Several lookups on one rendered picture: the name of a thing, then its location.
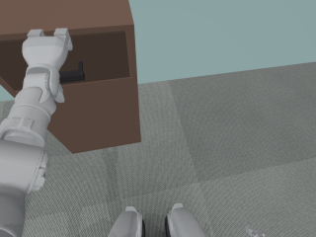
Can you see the cabinet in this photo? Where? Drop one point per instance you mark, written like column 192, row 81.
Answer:
column 94, row 115

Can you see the left robot shin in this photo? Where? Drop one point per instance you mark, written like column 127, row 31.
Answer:
column 130, row 208

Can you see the right robot shin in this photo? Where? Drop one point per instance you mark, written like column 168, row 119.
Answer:
column 176, row 205

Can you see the robot left upper arm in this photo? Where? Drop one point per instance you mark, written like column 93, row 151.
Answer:
column 22, row 170

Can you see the robot left hand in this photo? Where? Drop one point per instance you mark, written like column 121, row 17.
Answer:
column 49, row 50

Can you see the robot right hand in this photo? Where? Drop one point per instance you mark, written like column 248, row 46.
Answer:
column 253, row 232

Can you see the handle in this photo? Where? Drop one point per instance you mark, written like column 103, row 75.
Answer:
column 72, row 75

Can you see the drawer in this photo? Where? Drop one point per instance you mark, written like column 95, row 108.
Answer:
column 104, row 57

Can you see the robot shin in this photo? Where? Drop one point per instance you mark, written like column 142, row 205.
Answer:
column 176, row 205
column 130, row 208

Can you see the robot left forearm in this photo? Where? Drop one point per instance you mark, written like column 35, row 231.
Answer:
column 29, row 117

